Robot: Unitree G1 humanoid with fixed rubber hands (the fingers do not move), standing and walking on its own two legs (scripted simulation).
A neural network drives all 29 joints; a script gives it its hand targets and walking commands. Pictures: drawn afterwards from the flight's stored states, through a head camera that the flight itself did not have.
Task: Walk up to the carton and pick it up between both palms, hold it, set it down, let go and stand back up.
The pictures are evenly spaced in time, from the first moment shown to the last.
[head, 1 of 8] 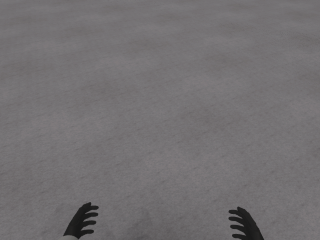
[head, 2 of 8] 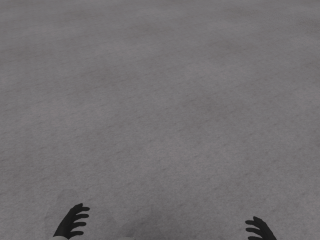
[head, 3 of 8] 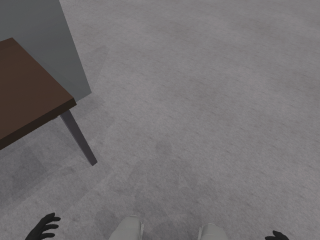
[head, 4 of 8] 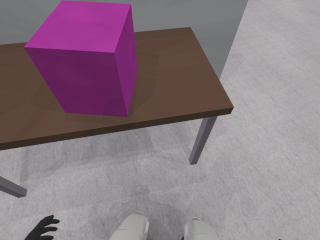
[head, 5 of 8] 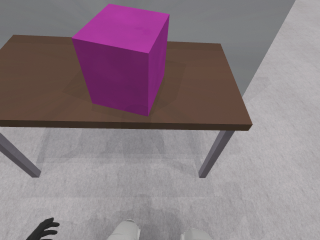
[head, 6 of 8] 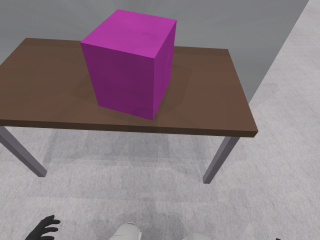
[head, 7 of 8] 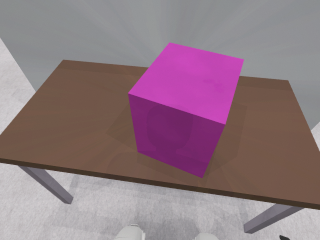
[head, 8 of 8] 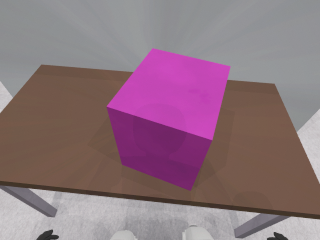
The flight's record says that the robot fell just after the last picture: no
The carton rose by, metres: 0.00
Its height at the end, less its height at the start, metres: +0.00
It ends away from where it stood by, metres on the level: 0.00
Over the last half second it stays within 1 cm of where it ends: yes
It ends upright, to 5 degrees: yes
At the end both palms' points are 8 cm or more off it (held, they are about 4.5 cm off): yes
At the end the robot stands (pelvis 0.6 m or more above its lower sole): yes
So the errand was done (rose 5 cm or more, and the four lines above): no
